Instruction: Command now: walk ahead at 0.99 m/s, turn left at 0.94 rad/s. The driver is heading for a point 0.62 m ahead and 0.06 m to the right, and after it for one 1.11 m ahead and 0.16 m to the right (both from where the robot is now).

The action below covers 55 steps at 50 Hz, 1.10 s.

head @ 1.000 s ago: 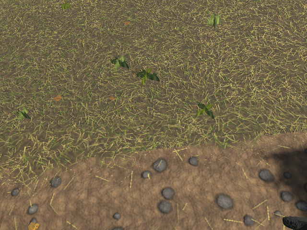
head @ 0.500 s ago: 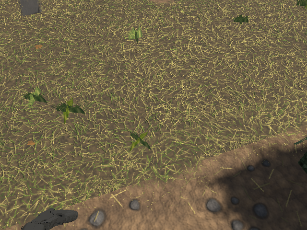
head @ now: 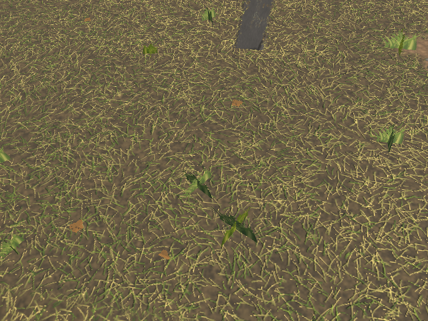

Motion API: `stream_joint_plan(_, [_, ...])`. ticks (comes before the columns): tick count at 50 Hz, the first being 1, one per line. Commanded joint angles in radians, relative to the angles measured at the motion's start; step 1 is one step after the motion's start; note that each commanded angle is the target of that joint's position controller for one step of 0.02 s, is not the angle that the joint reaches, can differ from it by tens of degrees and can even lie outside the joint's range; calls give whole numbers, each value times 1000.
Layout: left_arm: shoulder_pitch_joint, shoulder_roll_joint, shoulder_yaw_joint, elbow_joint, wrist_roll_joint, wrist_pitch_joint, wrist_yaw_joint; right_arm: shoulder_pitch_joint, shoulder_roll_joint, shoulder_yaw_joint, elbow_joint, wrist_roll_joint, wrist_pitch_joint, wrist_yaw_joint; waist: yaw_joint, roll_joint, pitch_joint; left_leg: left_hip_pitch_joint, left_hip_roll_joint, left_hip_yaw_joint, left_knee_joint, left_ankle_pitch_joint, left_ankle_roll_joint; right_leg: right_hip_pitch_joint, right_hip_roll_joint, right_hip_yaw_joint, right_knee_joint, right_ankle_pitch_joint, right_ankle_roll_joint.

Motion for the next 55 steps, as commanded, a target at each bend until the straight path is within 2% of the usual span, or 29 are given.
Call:
stream_joint_plan(1, [6,172,27,-113,32,5,1,49,-136,-34,-49,4,-47,-26,53,-121,8,206,316,-611,-457,31,162,-366,-73,49,-111,-31,26])
stream_joint_plan(4, [-113,138,12,-170,30,38,-12,50,-141,-31,-52,14,-79,-16,46,-88,56,-5,222,-487,-510,117,141,-273,-94,-18,-373,46,63])
stream_joint_plan(7, [-246,95,-9,-216,-2,31,-30,87,-139,-38,-38,20,-86,-9,-18,-25,53,3,169,-406,-510,290,73,-182,-61,-61,-684,365,46])
stream_joint_plan(9, [-269,87,-12,-205,-12,21,-36,154,-114,-29,-5,33,-101,-2,-72,-3,20,103,208,-378,-541,447,37,-106,-40,-98,-812,547,0])
stream_joint_plan(11, [-301,117,1,-204,-17,17,-31,187,-130,-29,19,24,-110,-4,-102,13,9,286,252,-348,-527,605,6,-129,-18,-117,-899,545,-49])
stream_joint_plan(13, [-238,170,26,-184,-13,14,-23,192,-175,-35,34,7,-111,-18,-60,56,-53,465,294,-304,-389,981,-33,-92,47,-143,-924,390,-96])
stream_joint_plan(15, [79,239,65,-87,-32,16,-5,134,-208,-42,37,-33,-90,-32,117,102,-203,515,313,-244,-35,1231,-65,142,105,-155,-911,210,-133])
stream_joint_plan(16, [312,278,86,-19,-32,23,10,65,-183,-36,24,-45,-82,-37,244,77,-276,338,279,-200,281,1092,-80,389,43,-96,-875,123,-165])
stream_joint_plan(17, [389,380,117,4,-5,25,14,133,-44,0,-26,-12,-92,-27,182,-223,-369,-42,122,-129,760,387,-141,669,-188,367,-896,-137,-305])
stream_joint_plan(18, [315,336,114,20,-19,35,-12,162,-25,21,-46,-11,-116,-9,103,-329,-364,-306,44,-172,835,-146,-148,718,-258,867,-1163,-220,-366])
stream_joint_plan(19, [178,274,108,-8,-22,32,-23,60,-58,27,-63,-18,-121,-15,82,-166,-204,-400,151,-211,817,-41,-135,600,-249,769,-1191,-261,-367])
stream_joint_plan(20, [160,223,102,-1,-33,30,-30,-29,-82,32,-79,-29,-126,-11,82,-21,-142,-367,197,-206,743,15,-140,466,-218,647,-1189,-180,-347])
stream_joint_plan(21, [175,190,92,22,-31,29,-30,-86,-78,36,-102,-41,-126,-7,65,27,-82,-333,223,-194,660,17,-148,347,-170,557,-1203,-98,-321])
stream_joint_plan(24, [210,181,83,77,-39,13,-19,-108,-32,62,-155,-68,-91,6,-9,-36,4,-300,267,-170,485,-45,-202,155,-81,444,-1258,-5,-317])
stream_joint_plan(28, [191,212,102,66,-44,2,-18,-324,-10,97,-250,-36,-89,27,23,-52,75,-161,268,-89,98,186,-257,-66,-6,329,-1361,140,-292])
stream_joint_plan(33, [260,245,122,89,-66,2,-22,-383,-25,90,-271,-17,-94,13,78,-58,-3,22,215,-77,-118,368,-237,97,-21,325,-1263,535,-213])
stream_joint_plan(35, [270,272,127,97,-57,8,-13,-274,-71,65,-241,-19,-100,-7,30,-51,-104,172,168,-71,-161,217,-214,187,-14,312,-1045,808,-174])
stream_joint_plan(36, [243,297,133,93,-54,7,-15,-127,-99,48,-203,-19,-106,-21,-52,-41,-193,354,181,-79,-167,171,-199,150,19,288,-842,834,-153])
stream_joint_plan(37, [209,270,128,76,-53,-3,-20,65,-155,20,-171,-29,-111,-43,-143,-19,-296,590,307,-189,-146,5,-171,6,58,262,-584,666,-142])
stream_joint_plan(38, [225,108,90,41,-64,-13,-12,221,-225,-8,-149,-64,-109,-61,-153,177,-433,843,614,-542,-190,-319,-119,-232,131,158,-257,-9,-139])
stream_joint_plan(39, [278,112,71,-11,-84,1,-10,165,-268,-25,-142,-51,-94,-53,-83,368,-521,859,736,-975,-367,-490,-28,-406,131,72,-57,-141,-132])
stream_joint_plan(40, [163,177,82,15,-55,21,-4,64,-142,-9,-159,-41,-88,-50,-90,172,-322,709,650,-827,-392,-524,-45,-488,45,51,-44,-19,-140])
stream_joint_plan(41, [86,182,85,8,-38,30,-16,24,-70,8,-150,-34,-91,-44,-88,77,-197,579,600,-633,-383,-326,-63,-484,15,36,-95,46,-135])
stream_joint_plan(42, [47,167,85,4,-31,39,-29,21,-46,13,-130,-42,-94,-41,-72,36,-133,487,562,-507,-400,-138,-77,-461,-9,31,-121,59,-126])
stream_joint_plan(46, [-67,85,63,-80,-14,90,-65,86,7,24,-32,-2,-125,-25,-9,88,-31,370,517,-214,-451,218,-119,-508,-73,13,-167,58,-111])
stream_joint_plan(51, [-190,73,28,-159,-5,65,-101,-14,-30,21,-16,7,-147,-21,56,27,55,137,377,116,-506,681,-163,-213,22,-132,-683,372,-96])
stream_joint_plan(53, [-114,89,31,-117,-1,55,-104,26,-108,6,0,15,-151,-23,80,53,-1,137,380,124,-406,896,-156,16,111,-185,-776,437,-109])
stream_joint_plan(54, [-70,139,60,-131,-73,36,-87,-5,-260,-40,-41,64,-146,-46,120,107,-85,211,418,79,-323,1067,-154,97,120,-128,-752,384,-115])
stream_joint_plan(55, [19,197,79,-105,-70,35,-76,-36,-266,-43,-41,73,-134,-55,185,92,-143,259,422,73,-173,1110,-170,174,119,-93,-807,387,-146])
